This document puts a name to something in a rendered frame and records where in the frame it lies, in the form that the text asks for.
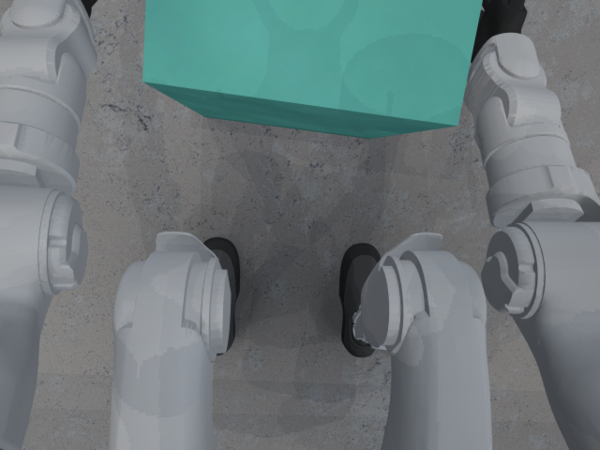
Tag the robot right upper arm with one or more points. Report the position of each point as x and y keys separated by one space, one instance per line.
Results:
x=546 y=275

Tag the right robot hand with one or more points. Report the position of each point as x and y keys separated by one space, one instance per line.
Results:
x=500 y=16

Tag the carton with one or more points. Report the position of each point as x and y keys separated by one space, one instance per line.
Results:
x=358 y=68

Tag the robot right forearm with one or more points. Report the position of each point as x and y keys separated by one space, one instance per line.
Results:
x=531 y=172

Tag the left robot thigh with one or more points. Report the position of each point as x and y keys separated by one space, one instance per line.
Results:
x=162 y=373

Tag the robot left upper arm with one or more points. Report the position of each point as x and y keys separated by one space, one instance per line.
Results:
x=43 y=250

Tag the robot right shin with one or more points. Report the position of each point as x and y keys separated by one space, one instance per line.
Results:
x=362 y=329

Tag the robot left forearm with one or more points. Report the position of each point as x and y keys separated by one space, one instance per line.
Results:
x=46 y=55

